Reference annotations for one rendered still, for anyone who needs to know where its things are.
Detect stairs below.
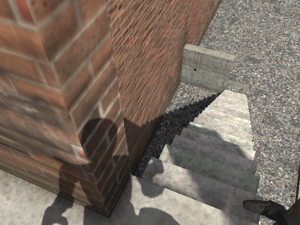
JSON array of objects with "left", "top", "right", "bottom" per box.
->
[{"left": 142, "top": 89, "right": 263, "bottom": 225}]

